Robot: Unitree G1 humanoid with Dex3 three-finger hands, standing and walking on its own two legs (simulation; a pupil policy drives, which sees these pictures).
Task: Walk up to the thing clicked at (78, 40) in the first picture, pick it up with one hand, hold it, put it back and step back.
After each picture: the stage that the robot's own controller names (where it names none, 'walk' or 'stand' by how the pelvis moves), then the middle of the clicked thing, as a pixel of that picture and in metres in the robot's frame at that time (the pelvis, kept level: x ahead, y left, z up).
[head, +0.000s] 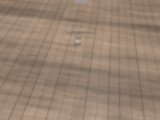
stand; (78, 40) +1.39 +0.04 -0.72
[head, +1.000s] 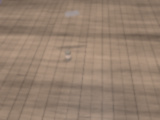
walk; (68, 55) +1.24 +0.24 -0.71
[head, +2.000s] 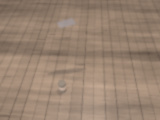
walk; (62, 86) +0.76 +0.23 -0.72
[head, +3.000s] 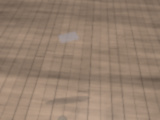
walk; out of the picture +0.44 +0.16 -0.70
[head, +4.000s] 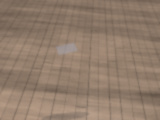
stand; out of the picture +0.35 +0.14 -0.72
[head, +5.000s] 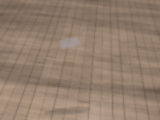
stand; out of the picture +0.35 +0.14 -0.72
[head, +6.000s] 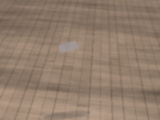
stand; out of the picture +0.34 +0.16 -0.73
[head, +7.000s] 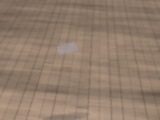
stand; out of the picture +0.33 +0.16 -0.73
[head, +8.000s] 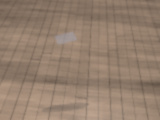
go down; out of the picture +0.34 +0.15 -0.72
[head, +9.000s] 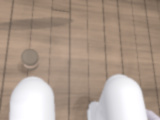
go down; (30, 60) +0.43 +0.17 -0.30
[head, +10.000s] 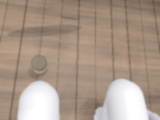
close in; (40, 65) +0.43 +0.16 -0.31
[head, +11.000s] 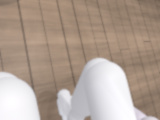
close in; out of the picture +0.43 +0.20 -0.23
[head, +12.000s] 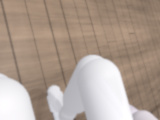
close; out of the picture +0.42 +0.22 -0.23
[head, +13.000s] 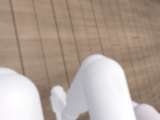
lift; out of the picture +0.38 +0.19 -0.22
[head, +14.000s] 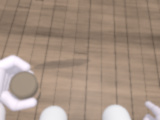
lift; (27, 89) +0.30 +0.17 +0.00
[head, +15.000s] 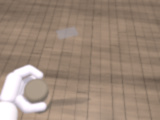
hold; (38, 97) +0.29 +0.15 +0.01
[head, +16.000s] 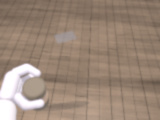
hold; (37, 94) +0.30 +0.16 +0.01
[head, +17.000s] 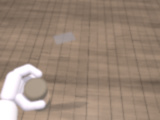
crouch; (38, 95) +0.30 +0.15 +0.02
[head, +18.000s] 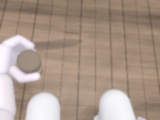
crouch; (31, 65) +0.39 +0.16 -0.08
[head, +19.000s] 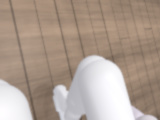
lower; out of the picture +0.42 +0.24 -0.22
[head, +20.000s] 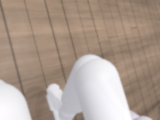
lower; out of the picture +0.42 +0.24 -0.22
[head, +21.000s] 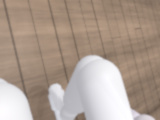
lower; out of the picture +0.42 +0.23 -0.23
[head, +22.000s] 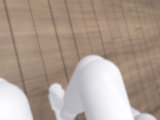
lower; out of the picture +0.41 +0.23 -0.23
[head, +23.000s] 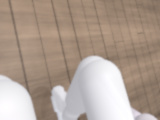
loosen; out of the picture +0.40 +0.19 -0.22
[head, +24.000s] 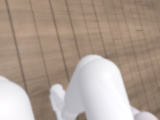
withdraw; out of the picture +0.40 +0.19 -0.23
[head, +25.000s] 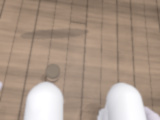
walk; (52, 73) +0.41 +0.13 -0.34
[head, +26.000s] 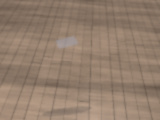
stand; out of the picture +0.32 +0.10 -0.66
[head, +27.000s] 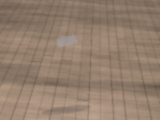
stand; out of the picture +0.32 +0.12 -0.67
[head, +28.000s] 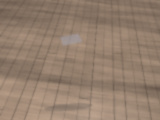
stand; out of the picture +0.33 +0.11 -0.69
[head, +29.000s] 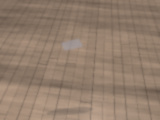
walk; out of the picture +0.33 +0.12 -0.72
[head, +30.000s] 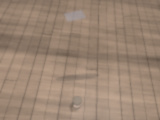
walk; (76, 102) +0.50 +0.01 -0.70
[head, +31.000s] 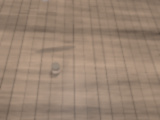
walk; (55, 69) +0.74 +0.17 -0.70
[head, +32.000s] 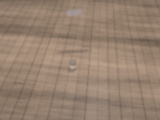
stand; (72, 65) +1.02 +0.13 -0.70
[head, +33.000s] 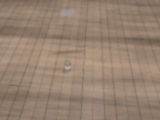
stand; (67, 65) +1.02 +0.15 -0.72
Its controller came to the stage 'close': yes
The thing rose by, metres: 0.73
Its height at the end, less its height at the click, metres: +0.00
